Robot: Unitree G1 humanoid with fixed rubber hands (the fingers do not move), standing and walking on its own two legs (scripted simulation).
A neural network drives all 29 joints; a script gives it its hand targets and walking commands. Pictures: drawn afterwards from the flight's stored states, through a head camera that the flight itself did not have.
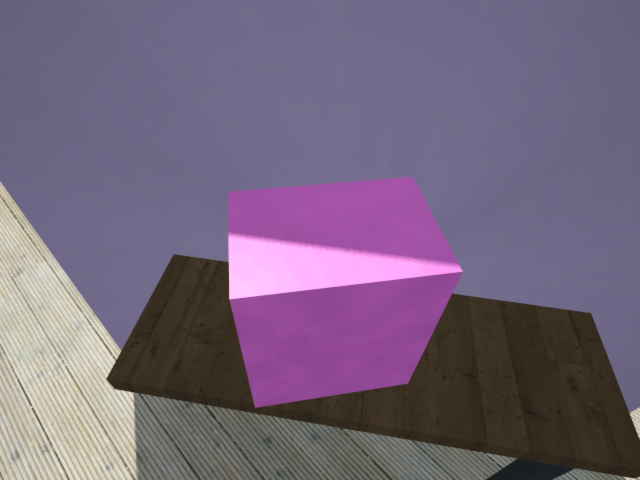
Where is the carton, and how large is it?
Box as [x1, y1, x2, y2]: [228, 177, 462, 407]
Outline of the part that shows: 412,177 228,192 229,299 255,407 402,384 408,382 462,271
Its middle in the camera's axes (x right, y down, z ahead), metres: +0.01 +0.09 +0.56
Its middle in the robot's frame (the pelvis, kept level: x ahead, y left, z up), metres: +0.38 -0.02 +0.00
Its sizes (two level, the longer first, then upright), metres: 0.247 0.165 0.295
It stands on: a table, 0.64 m high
